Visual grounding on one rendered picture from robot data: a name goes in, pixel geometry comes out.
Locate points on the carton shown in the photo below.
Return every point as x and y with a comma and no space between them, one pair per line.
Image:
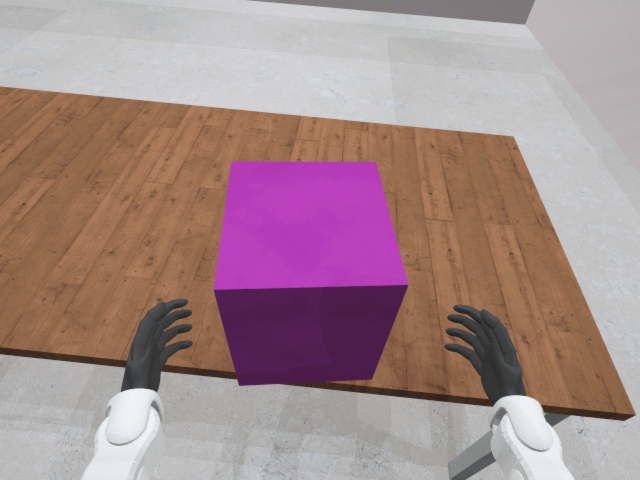
309,276

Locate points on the table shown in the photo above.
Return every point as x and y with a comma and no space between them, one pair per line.
110,206

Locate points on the robot left forearm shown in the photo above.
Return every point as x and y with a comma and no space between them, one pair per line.
130,441

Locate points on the right robot hand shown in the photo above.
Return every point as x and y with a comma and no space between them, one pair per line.
494,358

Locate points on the robot right forearm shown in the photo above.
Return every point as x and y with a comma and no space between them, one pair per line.
524,445

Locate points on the left robot hand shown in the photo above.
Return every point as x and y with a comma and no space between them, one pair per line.
148,354

